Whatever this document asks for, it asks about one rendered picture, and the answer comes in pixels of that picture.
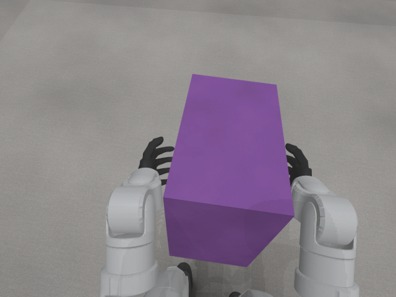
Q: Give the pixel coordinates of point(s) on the robot left hand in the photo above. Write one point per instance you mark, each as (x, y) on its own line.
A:
(149, 157)

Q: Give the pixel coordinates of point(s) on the robot right forearm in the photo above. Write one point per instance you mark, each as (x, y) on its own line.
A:
(327, 240)

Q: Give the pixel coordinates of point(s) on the robot left forearm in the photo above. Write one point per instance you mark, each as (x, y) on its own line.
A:
(130, 231)

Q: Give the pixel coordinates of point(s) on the robot right hand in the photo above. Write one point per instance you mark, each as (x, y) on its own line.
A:
(299, 163)

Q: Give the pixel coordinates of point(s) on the robot left shin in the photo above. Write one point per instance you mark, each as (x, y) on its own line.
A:
(175, 268)

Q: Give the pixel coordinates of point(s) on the robot left thigh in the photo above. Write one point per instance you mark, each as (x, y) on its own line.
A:
(171, 283)

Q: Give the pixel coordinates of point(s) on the carton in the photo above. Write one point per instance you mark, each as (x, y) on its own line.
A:
(228, 190)

